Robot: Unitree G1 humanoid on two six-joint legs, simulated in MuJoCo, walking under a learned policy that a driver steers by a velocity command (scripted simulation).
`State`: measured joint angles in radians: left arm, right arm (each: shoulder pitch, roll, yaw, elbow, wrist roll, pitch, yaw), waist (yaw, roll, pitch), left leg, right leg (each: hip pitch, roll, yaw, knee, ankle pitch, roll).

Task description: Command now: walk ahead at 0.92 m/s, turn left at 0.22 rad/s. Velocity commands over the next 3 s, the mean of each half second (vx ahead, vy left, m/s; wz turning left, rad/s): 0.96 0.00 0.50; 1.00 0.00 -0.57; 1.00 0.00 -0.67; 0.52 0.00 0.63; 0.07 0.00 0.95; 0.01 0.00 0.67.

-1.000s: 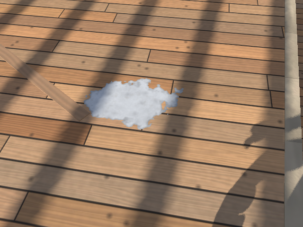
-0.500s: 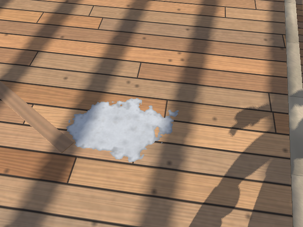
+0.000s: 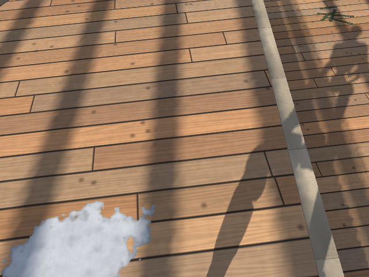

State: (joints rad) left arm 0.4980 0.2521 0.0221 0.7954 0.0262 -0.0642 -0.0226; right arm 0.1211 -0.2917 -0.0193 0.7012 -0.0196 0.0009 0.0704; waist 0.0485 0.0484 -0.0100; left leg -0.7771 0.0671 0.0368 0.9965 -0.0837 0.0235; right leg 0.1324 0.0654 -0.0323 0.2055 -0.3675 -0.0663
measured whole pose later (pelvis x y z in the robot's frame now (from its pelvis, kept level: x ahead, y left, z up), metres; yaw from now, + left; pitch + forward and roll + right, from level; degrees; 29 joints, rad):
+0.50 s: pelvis +0.44 +0.08 +0.00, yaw +17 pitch +2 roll +0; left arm 0.00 0.25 -0.04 0.60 0.05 -0.06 -0.04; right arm 0.48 -0.28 -0.05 0.85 0.01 -0.09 0.01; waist -0.11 -0.02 0.03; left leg 0.11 -0.19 -0.15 0.18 -0.24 0.18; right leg -0.74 -0.12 0.00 0.63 0.15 0.00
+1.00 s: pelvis +0.95 +0.19 +0.00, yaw -2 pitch +3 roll +0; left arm 0.54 0.31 0.08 0.88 -0.01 -0.07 -0.02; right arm -0.07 -0.25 0.06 0.57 -0.04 -0.09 0.03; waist 0.16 -0.01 0.00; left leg -0.59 0.07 -0.08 0.52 -0.02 -0.02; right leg 0.08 0.11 0.26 0.31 -0.41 -0.10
